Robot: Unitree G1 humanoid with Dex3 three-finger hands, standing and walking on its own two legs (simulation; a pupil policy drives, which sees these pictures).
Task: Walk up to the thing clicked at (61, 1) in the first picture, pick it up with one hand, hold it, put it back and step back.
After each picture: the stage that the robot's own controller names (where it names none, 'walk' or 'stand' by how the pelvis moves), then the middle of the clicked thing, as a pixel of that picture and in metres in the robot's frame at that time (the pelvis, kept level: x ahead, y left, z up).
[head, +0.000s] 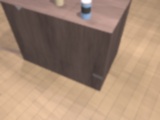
stand; out of the picture +1.14 +0.20 -0.03
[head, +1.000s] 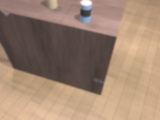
walk; out of the picture +1.02 +0.20 -0.01
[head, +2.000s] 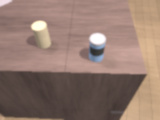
walk; (41, 35) +0.63 +0.18 -0.01
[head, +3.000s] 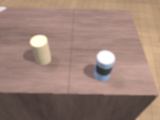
stand; (41, 50) +0.51 +0.20 +0.00
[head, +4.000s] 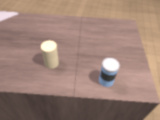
stand; (50, 55) +0.52 +0.17 -0.03
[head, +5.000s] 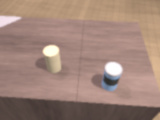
stand; (52, 59) +0.51 +0.16 -0.04
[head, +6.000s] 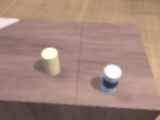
stand; (51, 62) +0.50 +0.16 -0.04
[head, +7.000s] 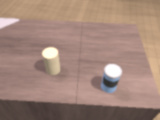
stand; (51, 61) +0.50 +0.16 -0.04
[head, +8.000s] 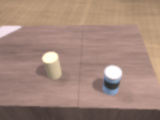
rise first; (52, 66) +0.49 +0.18 -0.03
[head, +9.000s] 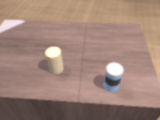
go down; (55, 60) +0.51 +0.18 -0.03
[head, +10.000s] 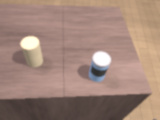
go down; (32, 52) +0.50 +0.17 -0.01
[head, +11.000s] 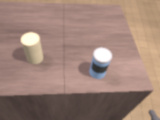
go down; (33, 49) +0.51 +0.17 +0.00
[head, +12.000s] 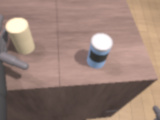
close in; (21, 37) +0.51 +0.19 +0.04
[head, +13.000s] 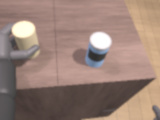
close; (27, 41) +0.48 +0.15 +0.05
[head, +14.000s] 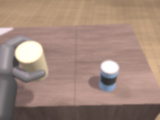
lift; (33, 63) +0.33 +0.15 +0.18
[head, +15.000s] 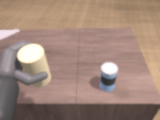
lift; (36, 66) +0.32 +0.15 +0.18
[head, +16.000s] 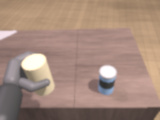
hold; (39, 75) +0.32 +0.15 +0.14
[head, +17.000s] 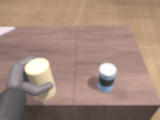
hold; (41, 79) +0.32 +0.14 +0.11
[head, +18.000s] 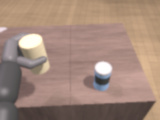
crouch; (35, 55) +0.39 +0.15 +0.15
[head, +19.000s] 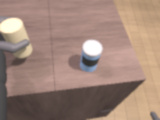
lower; (17, 39) +0.48 +0.17 +0.07
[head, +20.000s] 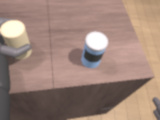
lower; (17, 41) +0.48 +0.17 +0.05
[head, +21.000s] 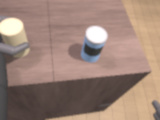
lower; (15, 39) +0.48 +0.17 +0.05
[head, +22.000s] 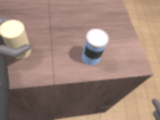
lower; (16, 41) +0.48 +0.17 +0.05
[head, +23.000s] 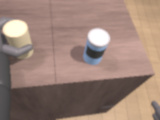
rest; (19, 40) +0.48 +0.16 +0.05
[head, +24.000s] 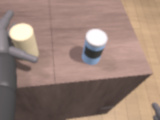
withdraw; (25, 43) +0.47 +0.15 +0.05
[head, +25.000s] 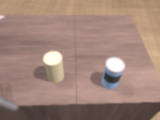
sink last; (54, 67) +0.43 +0.13 +0.01
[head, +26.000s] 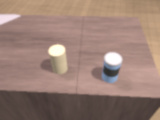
stand; (58, 59) +0.48 +0.14 +0.01
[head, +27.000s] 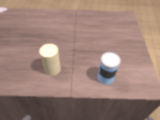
stand; (50, 60) +0.45 +0.15 +0.02
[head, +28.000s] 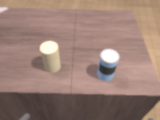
stand; (51, 57) +0.47 +0.15 +0.02
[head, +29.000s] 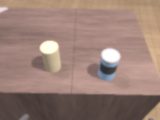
stand; (51, 57) +0.46 +0.15 +0.03
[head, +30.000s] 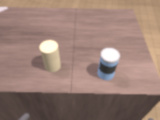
stand; (51, 56) +0.47 +0.15 +0.03
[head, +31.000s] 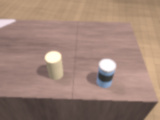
stand; (54, 66) +0.48 +0.15 -0.02
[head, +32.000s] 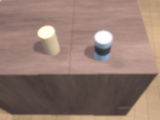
walk; (49, 41) +0.53 +0.18 -0.01
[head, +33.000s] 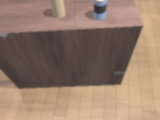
walk; (57, 5) +0.80 +0.17 -0.02
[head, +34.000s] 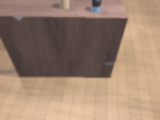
stand; out of the picture +1.06 +0.16 -0.02
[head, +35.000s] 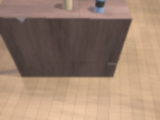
stand; (67, 0) +1.04 +0.13 -0.03
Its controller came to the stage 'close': yes
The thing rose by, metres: 0.21
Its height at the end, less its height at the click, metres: +0.00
